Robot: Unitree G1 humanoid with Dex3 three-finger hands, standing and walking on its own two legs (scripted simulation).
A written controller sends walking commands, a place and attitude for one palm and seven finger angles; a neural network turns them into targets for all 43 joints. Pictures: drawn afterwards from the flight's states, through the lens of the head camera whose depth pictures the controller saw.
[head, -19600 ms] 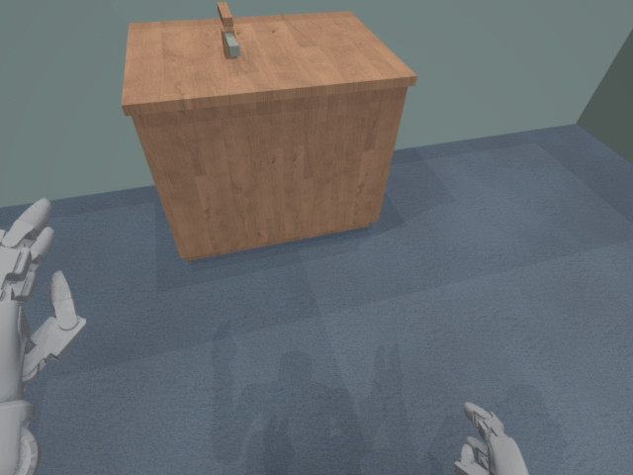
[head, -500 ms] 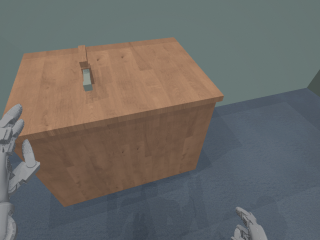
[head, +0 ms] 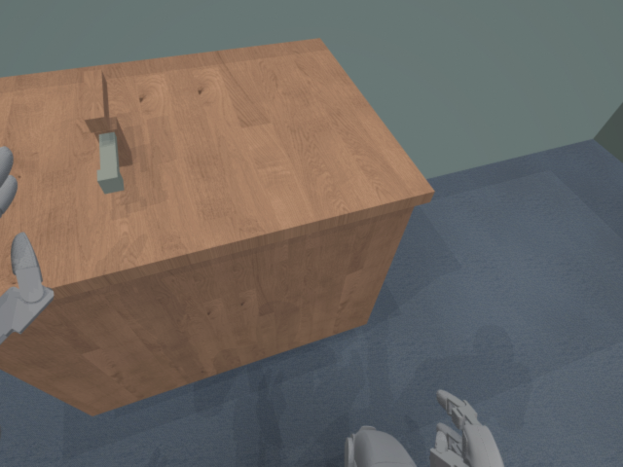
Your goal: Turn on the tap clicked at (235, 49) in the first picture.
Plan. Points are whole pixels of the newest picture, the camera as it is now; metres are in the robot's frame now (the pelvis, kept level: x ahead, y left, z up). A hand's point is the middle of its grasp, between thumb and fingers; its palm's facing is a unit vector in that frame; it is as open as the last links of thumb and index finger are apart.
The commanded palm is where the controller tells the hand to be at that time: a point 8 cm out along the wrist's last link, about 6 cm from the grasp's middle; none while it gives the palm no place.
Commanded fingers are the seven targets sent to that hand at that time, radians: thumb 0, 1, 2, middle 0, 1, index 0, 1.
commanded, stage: shuffle to correct the standing spot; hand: left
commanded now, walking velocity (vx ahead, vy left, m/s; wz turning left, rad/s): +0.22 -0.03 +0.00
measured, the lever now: (110, 180) +0.49 +0.33 +0.05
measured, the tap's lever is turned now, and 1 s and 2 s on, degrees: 0 0 0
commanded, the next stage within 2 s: come to a stop and stand still in 0.44 s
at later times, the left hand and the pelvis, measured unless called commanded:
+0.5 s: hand (118, 189) +0.34 +0.21 +0.19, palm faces +0.46 -0.82 -0.34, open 7.4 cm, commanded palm +0.28 +0.25 +0.18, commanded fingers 0.00 0.90 0.90 -0.20 -0.30 -0.20 -0.30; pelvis +0.13 -0.04 -0.01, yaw +1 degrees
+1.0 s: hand (160, 171) +0.38 +0.19 +0.18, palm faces +0.40 -0.80 -0.44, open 7.4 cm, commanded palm +0.33 +0.23 +0.18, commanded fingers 0.00 0.90 0.90 -0.20 -0.30 -0.20 -0.30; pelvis +0.17 -0.06 +0.00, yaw +1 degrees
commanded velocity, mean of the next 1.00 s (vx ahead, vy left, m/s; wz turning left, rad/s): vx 0.03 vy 0.04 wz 0.00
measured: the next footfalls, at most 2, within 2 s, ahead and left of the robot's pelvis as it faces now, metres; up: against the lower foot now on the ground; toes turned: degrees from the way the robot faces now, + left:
right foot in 0.12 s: +0.19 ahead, -0.14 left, +0.00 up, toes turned -6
left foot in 0.40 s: +0.22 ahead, +0.08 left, +0.00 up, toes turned +3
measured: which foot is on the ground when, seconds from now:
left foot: down 0.00-0.14, up 0.16-0.38, down 0.40-1.00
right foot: up 0.00-0.10, down 0.12-0.42, up 0.44-0.64, down 0.66-1.00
